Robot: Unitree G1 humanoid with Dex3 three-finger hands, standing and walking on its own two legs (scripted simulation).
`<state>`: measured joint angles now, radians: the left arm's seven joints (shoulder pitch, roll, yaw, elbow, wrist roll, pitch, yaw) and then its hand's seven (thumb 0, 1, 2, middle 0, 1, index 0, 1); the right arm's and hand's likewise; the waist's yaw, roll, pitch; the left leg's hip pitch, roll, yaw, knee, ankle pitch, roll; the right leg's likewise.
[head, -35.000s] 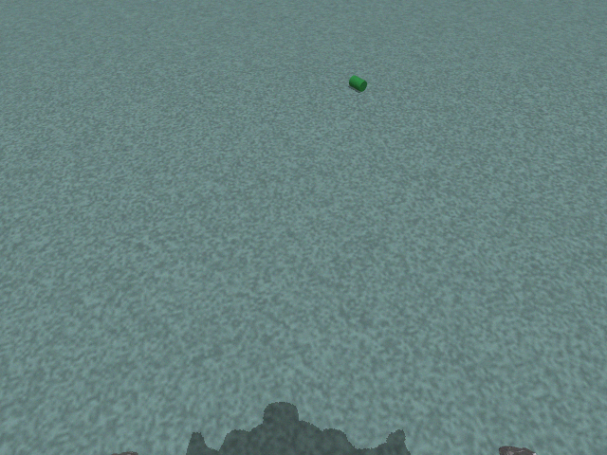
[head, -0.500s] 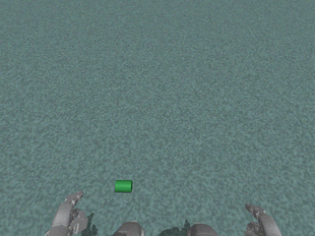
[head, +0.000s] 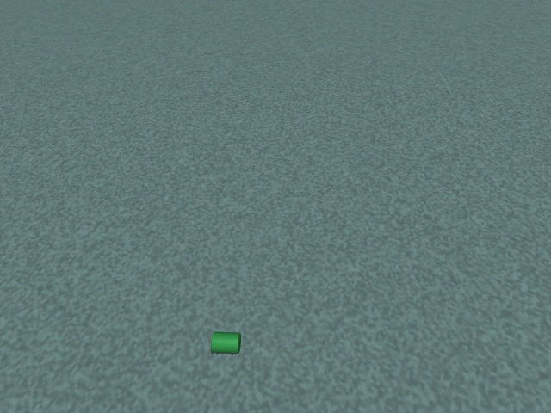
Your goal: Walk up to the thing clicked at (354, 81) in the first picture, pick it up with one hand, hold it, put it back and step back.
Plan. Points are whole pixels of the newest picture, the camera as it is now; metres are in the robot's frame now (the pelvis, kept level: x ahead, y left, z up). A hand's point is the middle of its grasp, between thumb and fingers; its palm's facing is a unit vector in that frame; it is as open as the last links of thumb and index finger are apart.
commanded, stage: stand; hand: left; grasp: from above
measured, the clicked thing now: (226, 342) +0.45 +0.22 -0.74
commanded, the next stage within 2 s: step back in 1.84 s
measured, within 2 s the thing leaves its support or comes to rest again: neither
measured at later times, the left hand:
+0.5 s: hand out of the picture +0.05 +0.23 -0.16, palm faces +0.03 -0.94 -0.34, open 7.4 cm
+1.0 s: hand out of the picture +0.09 +0.23 -0.15, palm faces +0.03 -0.94 -0.33, open 7.4 cm
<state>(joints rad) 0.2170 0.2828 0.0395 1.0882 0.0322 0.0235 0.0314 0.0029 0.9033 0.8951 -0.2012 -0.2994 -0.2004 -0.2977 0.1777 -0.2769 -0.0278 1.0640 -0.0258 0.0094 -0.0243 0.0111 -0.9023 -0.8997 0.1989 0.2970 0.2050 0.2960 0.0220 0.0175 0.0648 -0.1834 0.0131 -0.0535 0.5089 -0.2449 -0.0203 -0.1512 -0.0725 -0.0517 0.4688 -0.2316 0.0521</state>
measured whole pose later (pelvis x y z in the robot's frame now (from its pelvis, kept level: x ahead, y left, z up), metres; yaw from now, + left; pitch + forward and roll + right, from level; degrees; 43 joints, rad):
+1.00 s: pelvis +0.02 -0.01 +0.01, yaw +0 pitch -3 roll +0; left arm 0.10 0.31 0.04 1.15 0.02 0.01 0.01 0.00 0.90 0.90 -0.20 -0.30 -0.20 -0.30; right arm 0.11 -0.32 0.00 1.13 -0.02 0.00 -0.02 0.01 -0.90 -0.90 0.20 0.30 0.20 0.30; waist 0.01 0.02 0.07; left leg -0.13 0.03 -0.06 0.38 -0.20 -0.04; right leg -0.10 -0.05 -0.07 0.36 -0.20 0.04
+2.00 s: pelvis -0.01 +0.00 +0.00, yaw +1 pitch -2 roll +0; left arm 0.07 0.35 0.07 1.03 0.01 0.03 0.01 0.00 0.90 0.89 -0.20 -0.30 -0.20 -0.30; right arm 0.08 -0.39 -0.04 1.02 0.01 0.05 0.01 0.01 -0.90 -0.90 0.20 0.30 0.20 0.30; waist -0.01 0.01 0.15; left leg -0.33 -0.01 -0.05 0.76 -0.37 0.03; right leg -0.22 -0.08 -0.06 0.50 -0.23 0.03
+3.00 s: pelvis -0.23 +0.05 -0.02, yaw +0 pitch -3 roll +0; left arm 0.10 0.39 0.08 0.79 0.01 0.07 0.02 0.00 0.90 0.89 -0.20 -0.30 -0.20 -0.30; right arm 0.17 -0.37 -0.04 0.88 -0.03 0.02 0.00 0.01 -0.90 -0.90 0.20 0.30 0.21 0.30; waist -0.01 -0.04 0.19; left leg -0.28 -0.03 -0.03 0.67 -0.34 0.03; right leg -0.47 0.04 0.10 0.94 -0.49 -0.02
